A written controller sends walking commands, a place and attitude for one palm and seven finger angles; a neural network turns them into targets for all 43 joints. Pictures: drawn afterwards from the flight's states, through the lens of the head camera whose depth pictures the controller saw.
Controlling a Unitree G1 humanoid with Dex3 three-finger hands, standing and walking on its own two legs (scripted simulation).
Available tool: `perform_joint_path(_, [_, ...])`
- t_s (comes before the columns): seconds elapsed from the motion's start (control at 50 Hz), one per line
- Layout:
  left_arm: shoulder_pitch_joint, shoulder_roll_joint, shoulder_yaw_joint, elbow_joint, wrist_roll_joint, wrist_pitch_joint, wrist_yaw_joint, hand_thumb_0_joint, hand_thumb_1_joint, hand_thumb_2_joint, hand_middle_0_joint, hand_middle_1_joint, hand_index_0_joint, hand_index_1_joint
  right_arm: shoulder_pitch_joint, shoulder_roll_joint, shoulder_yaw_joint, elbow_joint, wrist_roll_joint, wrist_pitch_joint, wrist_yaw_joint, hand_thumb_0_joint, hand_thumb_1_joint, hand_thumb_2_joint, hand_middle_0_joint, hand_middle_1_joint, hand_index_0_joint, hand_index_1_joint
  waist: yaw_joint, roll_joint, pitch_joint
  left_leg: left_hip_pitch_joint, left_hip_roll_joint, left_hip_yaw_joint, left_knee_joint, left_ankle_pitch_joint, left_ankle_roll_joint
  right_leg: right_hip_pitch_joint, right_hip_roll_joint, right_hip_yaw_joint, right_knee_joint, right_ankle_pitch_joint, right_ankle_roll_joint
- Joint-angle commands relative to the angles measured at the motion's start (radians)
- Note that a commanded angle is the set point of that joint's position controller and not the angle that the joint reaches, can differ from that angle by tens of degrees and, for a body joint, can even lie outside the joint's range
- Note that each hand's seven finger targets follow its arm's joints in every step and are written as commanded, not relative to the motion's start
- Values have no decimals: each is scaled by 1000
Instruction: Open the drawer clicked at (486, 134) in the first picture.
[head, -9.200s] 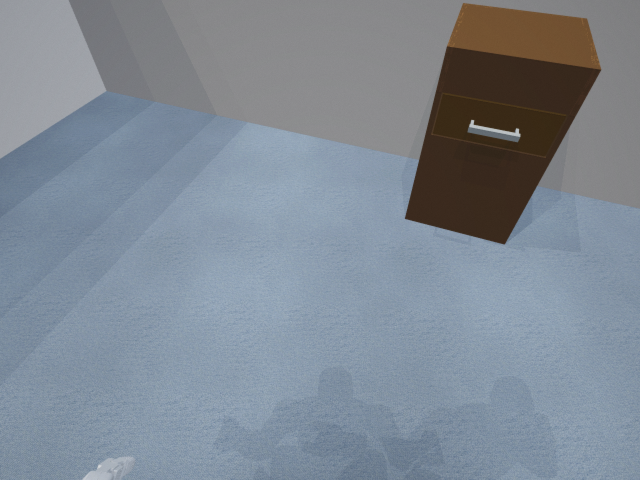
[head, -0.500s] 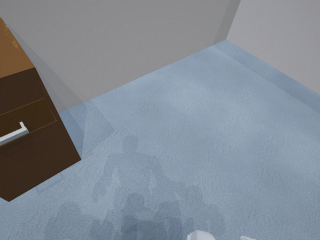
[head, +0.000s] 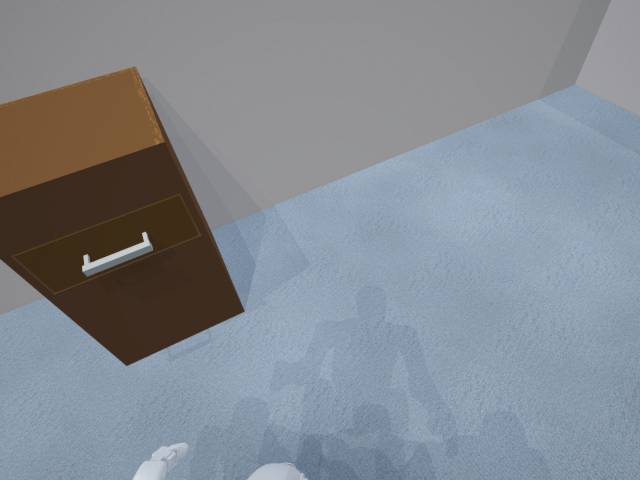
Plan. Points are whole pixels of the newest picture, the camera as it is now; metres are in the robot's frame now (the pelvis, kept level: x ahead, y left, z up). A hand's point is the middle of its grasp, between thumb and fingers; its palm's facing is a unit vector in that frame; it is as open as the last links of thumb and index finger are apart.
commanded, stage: turn to face it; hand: left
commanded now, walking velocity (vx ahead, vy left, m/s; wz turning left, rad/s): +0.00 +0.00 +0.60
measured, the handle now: (117, 252) +0.68 +0.54 -0.24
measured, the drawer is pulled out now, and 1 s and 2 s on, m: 0.00 0.00 0.00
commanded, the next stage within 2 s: take the last steps up to it in 0.54 s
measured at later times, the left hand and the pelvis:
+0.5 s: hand out of the picture -0.09 +0.27 -0.19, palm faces +0.33 -0.91 -0.24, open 7.4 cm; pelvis -0.02 +0.06 -0.01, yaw +15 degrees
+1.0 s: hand out of the picture +0.03 +0.25 -0.16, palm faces +0.25 -0.95 -0.19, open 7.4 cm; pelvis +0.00 +0.05 +0.00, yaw +18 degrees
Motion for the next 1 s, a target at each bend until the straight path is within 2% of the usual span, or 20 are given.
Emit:
perform_joint_path(0.0, [-8, 174, 51, -73, 3, -37, 12, 0, 900, 900, -200, -300, -200, -300, 6, -61, -13, -62, 0, -17, 11, 0, -900, -900, 200, 300, 200, 300, 25, -235, 8, -96, 76, 33, 165, 84, -29, 24, -240, 88, -198, 254, -44])
perform_joint_path(0.04, [50, 180, 53, -52, 4, -37, 12, 0, 900, 900, -200, -300, -200, -300, -34, -69, -12, -69, -1, -12, 11, 0, -900, -900, 200, 300, 200, 300, 48, -266, 15, -106, 86, 39, 157, 84, -38, 41, -250, 88, -199, 258, -49])
perform_joint_path(0.12, [120, 198, 61, -26, 12, -36, 13, 0, 900, 900, -200, -300, -200, -300, -113, -66, -3, -85, 1, -12, 10, 0, -900, -900, 200, 300, 200, 300, 77, -254, 5, -106, 103, 61, 70, 38, -43, 102, -286, 75, -178, 328, -73])
perform_joint_path(0.24, [181, 232, 70, 12, 24, -28, 10, 0, 900, 900, -200, -300, -200, -300, -207, -38, 27, -107, 14, -31, 8, 0, -900, -900, 200, 300, 200, 300, 110, -287, -47, 28, 92, 142, -224, -44, -19, 140, -313, 20, -99, 541, -99])
perform_joint_path(0.28, [172, 244, 80, 22, 26, -25, 11, 0, 900, 900, -200, -300, -200, -300, -191, -30, 34, -107, 18, -43, 4, 0, -900, -900, 200, 300, 200, 300, 109, -295, -83, 110, 86, 162, -351, -52, -1, 150, -330, 10, -49, 578, -98])
perform_joint_path(0.32, [160, 249, 82, 33, 20, -21, 9, 0, 900, 900, -200, -300, -200, -300, -139, -40, 35, -93, 16, -55, -1, 0, -900, -900, 200, 300, 200, 300, 75, -269, -114, 238, 70, 183, -552, 88, 14, 115, -304, -40, 36, 553, -47])
perform_joint_path(0.34, [151, 237, 79, 34, 9, -17, 6, 0, 900, 900, -200, -300, -200, -300, -86, -75, 29, -79, 13, -65, 0, 0, -900, -900, 200, 300, 200, 300, 39, -196, -142, 387, 95, 161, -693, 255, 28, 27, -279, -79, 143, 460, -1])
perform_joint_path(0.36, [173, 182, 69, 14, 1, -12, 1, 0, 900, 900, -200, -300, -200, -300, -43, -180, 6, -75, 6, -78, -6, 0, -900, -900, 200, 300, 200, 300, 16, 77, -202, 585, 308, -92, -734, 530, 105, -195, -169, -127, 348, 106, 72])
perform_joint_path(0.38, [137, 128, 41, -16, 5, -5, 1, 0, 900, 900, -200, -300, -200, -300, 12, -256, -10, -68, 16, -71, -14, 0, -900, -900, 200, 300, 200, 300, -4, 232, -210, 622, 482, -268, -703, 949, 201, -355, -89, -59, 501, -383, 112])
perform_joint_path(0.4, [110, 152, 46, -13, 8, 7, 8, 0, 900, 900, -200, -300, -200, -300, 16, -243, -4, -55, 11, -62, -18, 0, -900, -900, 200, 300, 200, 300, -10, 138, -189, 536, 505, -197, -683, 918, 263, -322, -105, 11, 579, -382, 96])
perform_joint_path(0.42, [80, 145, 47, 6, 14, 16, 13, 0, 900, 900, -200, -300, -200, -300, -19, -193, 7, -53, 7, -69, -32, 0, -900, -900, 200, 300, 200, 300, -2, 158, -131, 479, 433, -165, -709, 913, 231, -333, -105, 43, 601, -321, 102])
perform_joint_path(0.46, [78, 159, 53, 38, 9, 16, 3, 0, 900, 900, -200, -300, -200, -300, -104, -151, 25, -74, 7, -70, -41, 0, -900, -900, 200, 300, 200, 300, 31, 120, -48, 412, 358, -100, -713, 868, 211, -342, -97, 55, 661, -199, 107])
perform_joint_path(0.48, [102, 159, 56, 54, 9, 12, -3, 0, 900, 900, -200, -300, -200, -300, -120, -134, 31, -77, 10, -76, -43, 0, -900, -900, 200, 300, 200, 300, 50, 93, -55, 423, 335, -73, -719, 856, 200, -341, -92, 51, 672, -161, 112])
perform_joint_path(0.54, [138, 151, 53, 75, 9, 15, -4, 0, 900, 900, -200, -300, -200, -300, -108, -119, 34, -73, 16, -85, -41, 0, -900, -900, 200, 300, 200, 300, 64, 62, -67, 430, 297, -29, -739, 824, 182, -321, -77, 44, 674, -84, 127])
perform_joint_path(0.62, [112, 146, 51, 74, 9, 18, 1, 0, 900, 900, -200, -300, -200, -300, -70, -93, 34, -55, 15, -89, -42, 0, -900, -900, 200, 300, 200, 300, 58, 58, -54, 425, 299, -61, -767, 758, 191, -315, -74, 56, 632, -60, 138])
perform_joint_path(0.74, [27, 111, 34, 68, 22, 1, -16, 0, 900, 900, -200, -300, -200, -300, 52, -60, 31, -2, 2, -108, -46, 0, -900, -900, 200, 300, 200, 300, 13, 39, 3, 433, 336, -211, -886, 181, 242, -366, -66, 58, 500, -86, 116])
perform_joint_path(0.78, [-16, 107, 31, 60, 23, -8, -24, 0, 900, 900, -200, -300, -200, -300, 92, -58, 31, 19, -1, -114, -48, 0, -900, -900, 200, 300, 200, 300, -2, 35, 27, 443, 353, -256, -908, 98, 255, -380, -67, 60, 440, -100, 104])
perform_joint_path(0.84, [-44, 90, 28, 59, 18, -16, -32, 0, 900, 900, -200, -300, -200, -300, 113, -66, 30, 41, -6, -118, -51, 0, -900, -900, 200, 300, 200, 300, -6, 46, 31, 430, 360, -256, -913, 54, 257, -342, -63, 51, 338, -121, 90])
perform_joint_path(0.92, [-47, 67, 28, 68, 14, -24, -39, 0, 900, 900, -200, -300, -200, -300, 127, -72, 30, 70, -9, -117, -50, 0, -900, -900, 200, 300, 200, 300, 3, 72, 55, 334, 341, -234, -915, -13, 236, -227, -36, 22, 215, -119, 72])
perform_joint_path(0.98, [42, 61, 35, 111, 11, -31, -40, 0, 900, 900, -200, -300, -200, -300, 110, -65, 35, 90, -7, -115, -46, 0, -900, -900, 200, 300, 200, 300, 53, 31, 41, 215, 301, -184, -863, -52, 202, -25, 0, -13, 66, -39, 63])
